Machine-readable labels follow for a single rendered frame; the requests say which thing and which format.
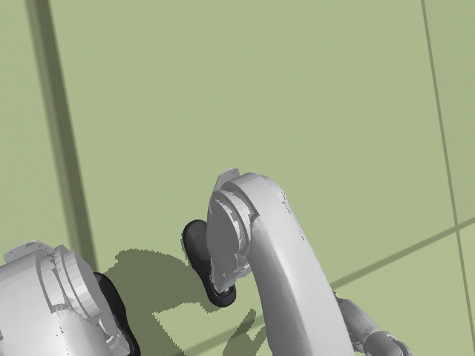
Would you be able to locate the right robot arm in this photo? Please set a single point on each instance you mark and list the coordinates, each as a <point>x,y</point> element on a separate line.
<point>383,343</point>

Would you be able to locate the left robot foot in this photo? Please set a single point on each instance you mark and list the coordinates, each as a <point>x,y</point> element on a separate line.
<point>118,311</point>

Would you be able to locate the right robot hand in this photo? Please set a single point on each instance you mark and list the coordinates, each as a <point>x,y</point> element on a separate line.
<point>359,325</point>

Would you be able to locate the right robot foot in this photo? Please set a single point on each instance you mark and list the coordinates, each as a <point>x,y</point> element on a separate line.
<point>194,240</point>

